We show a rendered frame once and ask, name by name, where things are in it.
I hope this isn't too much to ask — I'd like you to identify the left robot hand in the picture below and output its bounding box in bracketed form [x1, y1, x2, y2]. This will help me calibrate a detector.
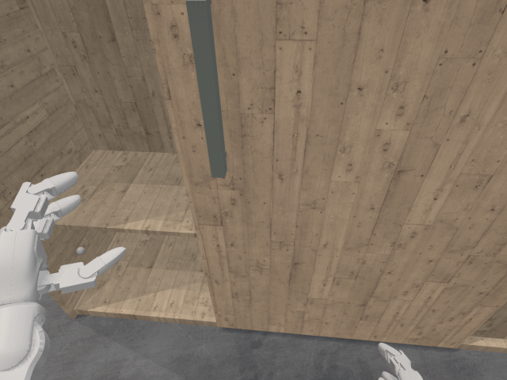
[0, 172, 126, 306]

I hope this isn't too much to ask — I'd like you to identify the right robot hand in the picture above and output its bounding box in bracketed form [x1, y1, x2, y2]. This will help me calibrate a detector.
[378, 343, 423, 380]

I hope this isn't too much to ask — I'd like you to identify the wardrobe door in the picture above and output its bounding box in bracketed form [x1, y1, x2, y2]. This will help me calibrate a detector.
[471, 302, 507, 339]
[143, 0, 507, 348]

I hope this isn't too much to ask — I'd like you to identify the left robot forearm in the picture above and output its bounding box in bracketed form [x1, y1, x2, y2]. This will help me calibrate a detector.
[0, 302, 50, 380]

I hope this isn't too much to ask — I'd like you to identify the handle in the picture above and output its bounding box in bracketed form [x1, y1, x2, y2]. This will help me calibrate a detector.
[186, 0, 227, 178]

